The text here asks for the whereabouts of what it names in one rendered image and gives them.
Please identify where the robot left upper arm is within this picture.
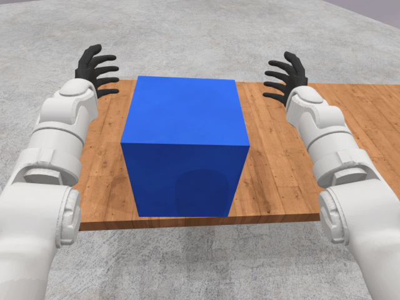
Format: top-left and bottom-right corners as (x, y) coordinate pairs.
(0, 182), (81, 300)

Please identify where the robot right upper arm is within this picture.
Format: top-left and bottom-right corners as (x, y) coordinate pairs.
(318, 179), (400, 300)

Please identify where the carton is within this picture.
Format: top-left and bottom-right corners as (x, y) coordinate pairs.
(121, 76), (250, 217)

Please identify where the robot left hand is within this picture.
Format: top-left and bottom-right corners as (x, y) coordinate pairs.
(75, 44), (119, 99)

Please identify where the table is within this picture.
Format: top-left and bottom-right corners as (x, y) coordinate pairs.
(72, 79), (400, 231)

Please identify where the robot right forearm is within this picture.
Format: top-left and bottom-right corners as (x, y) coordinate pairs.
(286, 86), (400, 210)

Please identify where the robot right hand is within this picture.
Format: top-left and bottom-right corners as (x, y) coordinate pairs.
(262, 51), (308, 107)

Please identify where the robot left forearm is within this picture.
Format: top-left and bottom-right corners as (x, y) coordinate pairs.
(0, 78), (98, 203)

